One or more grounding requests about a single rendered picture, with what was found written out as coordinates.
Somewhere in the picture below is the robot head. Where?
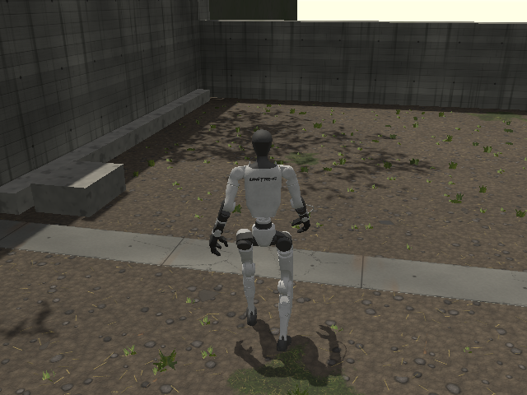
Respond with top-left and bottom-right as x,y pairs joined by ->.
249,129 -> 277,169

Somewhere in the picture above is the robot right upper arm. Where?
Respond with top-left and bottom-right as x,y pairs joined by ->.
280,165 -> 303,209

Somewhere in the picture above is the robot left upper arm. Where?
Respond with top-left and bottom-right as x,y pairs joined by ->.
222,165 -> 245,212

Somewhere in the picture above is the left robot shin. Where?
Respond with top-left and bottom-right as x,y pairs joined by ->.
242,263 -> 255,315

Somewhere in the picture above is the right robot hand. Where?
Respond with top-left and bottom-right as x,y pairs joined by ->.
291,218 -> 310,233

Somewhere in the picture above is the robot left forearm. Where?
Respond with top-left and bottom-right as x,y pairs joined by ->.
212,199 -> 230,237

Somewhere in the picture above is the robot right forearm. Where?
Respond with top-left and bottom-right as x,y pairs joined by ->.
295,196 -> 310,222

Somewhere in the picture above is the left robot hand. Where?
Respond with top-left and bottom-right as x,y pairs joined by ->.
209,234 -> 228,256

